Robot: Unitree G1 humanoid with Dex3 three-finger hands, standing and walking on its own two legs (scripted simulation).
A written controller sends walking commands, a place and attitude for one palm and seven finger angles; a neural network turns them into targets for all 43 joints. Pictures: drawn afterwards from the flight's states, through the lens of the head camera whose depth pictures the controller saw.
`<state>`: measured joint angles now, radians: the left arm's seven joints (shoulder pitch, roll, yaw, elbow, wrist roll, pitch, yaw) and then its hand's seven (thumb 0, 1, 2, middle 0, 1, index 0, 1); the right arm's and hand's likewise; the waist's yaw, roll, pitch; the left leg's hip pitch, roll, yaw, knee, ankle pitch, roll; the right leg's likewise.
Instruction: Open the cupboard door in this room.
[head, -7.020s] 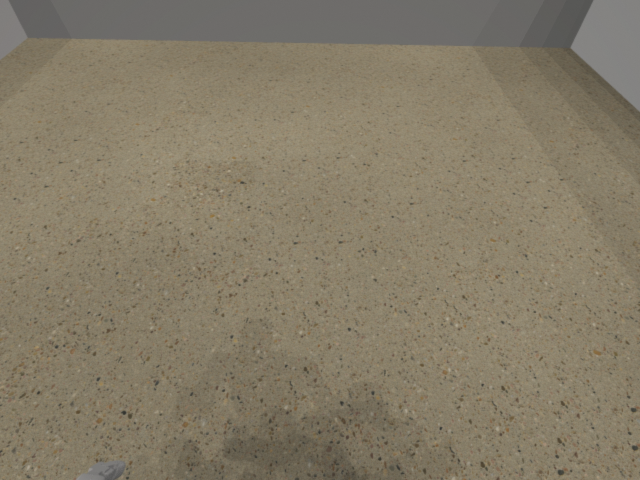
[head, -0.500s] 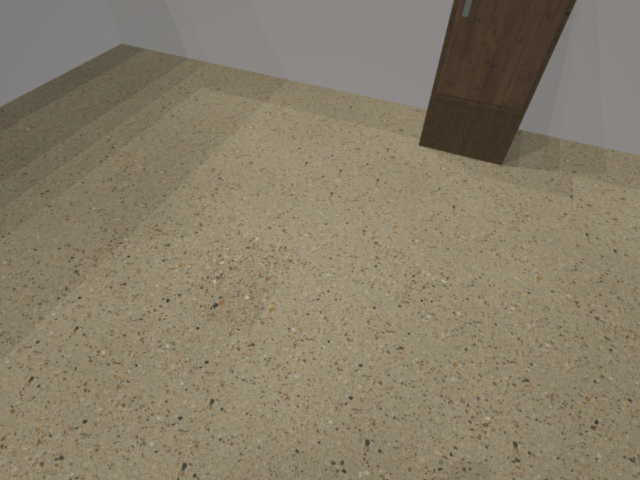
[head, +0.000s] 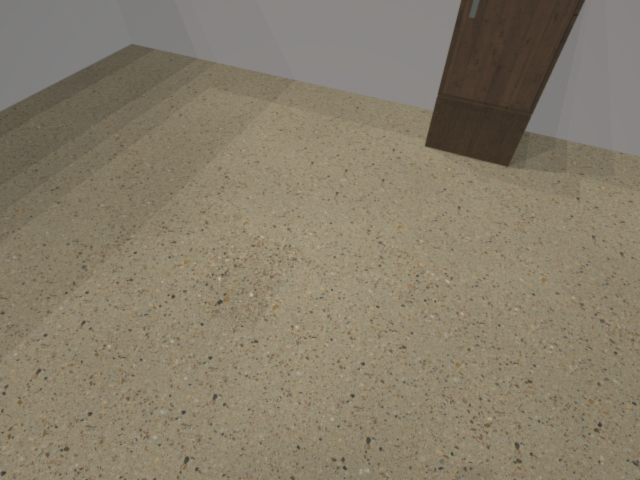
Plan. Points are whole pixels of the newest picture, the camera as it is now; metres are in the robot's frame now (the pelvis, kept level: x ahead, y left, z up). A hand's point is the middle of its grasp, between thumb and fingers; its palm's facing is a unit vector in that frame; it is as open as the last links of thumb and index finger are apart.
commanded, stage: turn or walk to find it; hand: left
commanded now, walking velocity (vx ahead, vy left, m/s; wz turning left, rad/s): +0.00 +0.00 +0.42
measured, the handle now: out of the picture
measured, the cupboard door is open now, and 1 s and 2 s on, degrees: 0 0 0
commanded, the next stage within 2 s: stand and wait in 0.20 s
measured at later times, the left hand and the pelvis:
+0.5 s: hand out of the picture +0.05 +0.19 -0.16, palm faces +0.14 -0.95 -0.28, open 7.4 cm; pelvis -0.01 -0.02 -0.01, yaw +7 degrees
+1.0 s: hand out of the picture -0.10 +0.16 -0.18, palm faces +0.26 -0.95 -0.19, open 7.3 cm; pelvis -0.03 -0.01 +0.00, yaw +12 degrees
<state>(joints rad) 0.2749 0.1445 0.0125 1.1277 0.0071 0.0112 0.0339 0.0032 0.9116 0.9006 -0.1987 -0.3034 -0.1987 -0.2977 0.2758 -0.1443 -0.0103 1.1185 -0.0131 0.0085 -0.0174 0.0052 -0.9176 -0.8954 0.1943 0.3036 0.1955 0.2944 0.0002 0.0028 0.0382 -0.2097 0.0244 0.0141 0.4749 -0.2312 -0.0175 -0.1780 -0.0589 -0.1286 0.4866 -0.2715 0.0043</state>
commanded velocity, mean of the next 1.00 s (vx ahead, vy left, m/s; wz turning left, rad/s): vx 0.00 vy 0.00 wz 0.12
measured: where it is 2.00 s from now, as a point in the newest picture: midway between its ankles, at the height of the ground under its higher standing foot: outside the picture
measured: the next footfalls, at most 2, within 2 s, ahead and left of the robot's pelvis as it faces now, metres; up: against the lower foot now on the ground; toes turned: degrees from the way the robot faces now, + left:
right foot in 0.48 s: +0.02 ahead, -0.12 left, +0.00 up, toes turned +4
left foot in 0.84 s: -0.03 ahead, +0.12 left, +0.00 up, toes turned +11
